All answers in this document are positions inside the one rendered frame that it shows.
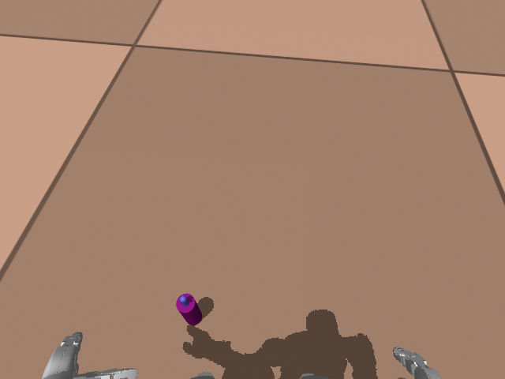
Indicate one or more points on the bottle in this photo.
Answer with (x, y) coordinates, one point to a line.
(187, 306)

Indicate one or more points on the right robot hand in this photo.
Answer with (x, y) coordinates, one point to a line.
(415, 364)

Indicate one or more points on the left robot hand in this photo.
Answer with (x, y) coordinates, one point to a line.
(64, 360)

